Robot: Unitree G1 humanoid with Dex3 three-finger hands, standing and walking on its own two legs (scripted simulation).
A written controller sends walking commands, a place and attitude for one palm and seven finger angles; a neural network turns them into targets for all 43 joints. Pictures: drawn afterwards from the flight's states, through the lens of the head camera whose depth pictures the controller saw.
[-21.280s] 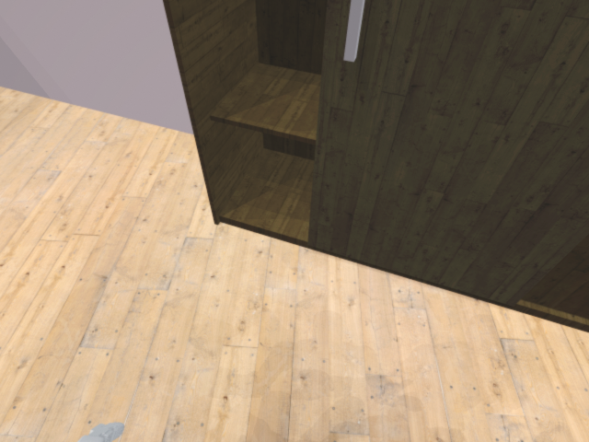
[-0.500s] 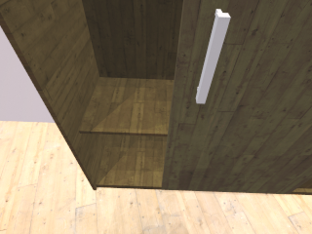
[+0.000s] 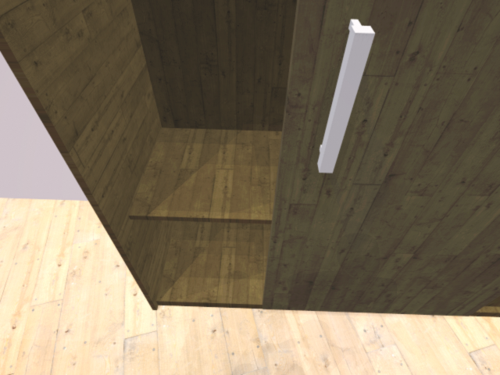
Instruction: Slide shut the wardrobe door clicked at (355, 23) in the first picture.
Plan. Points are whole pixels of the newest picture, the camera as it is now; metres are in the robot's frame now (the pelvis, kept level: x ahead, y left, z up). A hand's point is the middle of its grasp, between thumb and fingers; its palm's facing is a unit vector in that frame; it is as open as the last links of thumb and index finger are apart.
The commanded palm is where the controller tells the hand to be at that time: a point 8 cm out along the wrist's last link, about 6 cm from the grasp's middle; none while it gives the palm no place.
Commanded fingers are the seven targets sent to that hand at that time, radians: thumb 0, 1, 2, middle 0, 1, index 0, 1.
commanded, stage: look again from close up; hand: right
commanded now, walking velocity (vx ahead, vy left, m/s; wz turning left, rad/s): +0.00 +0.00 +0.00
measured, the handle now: (338, 104) +0.47 -0.11 +0.22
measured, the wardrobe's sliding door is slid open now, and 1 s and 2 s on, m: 0.42 0.42 0.42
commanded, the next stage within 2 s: none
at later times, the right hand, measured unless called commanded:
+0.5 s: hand out of the picture -0.02 -0.15 -0.18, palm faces +0.04 +0.99 -0.15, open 7.4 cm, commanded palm none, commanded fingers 0.00 -0.90 -0.90 0.20 0.30 0.20 0.30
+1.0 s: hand out of the picture -0.03 -0.14 -0.18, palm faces +0.05 +0.99 -0.13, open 7.4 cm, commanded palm none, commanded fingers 0.00 -0.90 -0.90 0.20 0.30 0.20 0.30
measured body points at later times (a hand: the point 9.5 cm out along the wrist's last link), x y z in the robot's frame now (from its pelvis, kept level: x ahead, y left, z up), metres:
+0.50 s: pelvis +0.01 +0.00 +0.00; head +0.00 +0.00 +0.45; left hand -0.03 +0.20 -0.16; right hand -0.02 -0.20 -0.16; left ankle +0.03 +0.14 -0.74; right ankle -0.05 -0.09 -0.74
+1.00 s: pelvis +0.01 +0.00 +0.00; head +0.01 -0.01 +0.45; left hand -0.03 +0.20 -0.16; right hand -0.03 -0.20 -0.17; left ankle +0.03 +0.14 -0.74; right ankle -0.05 -0.09 -0.74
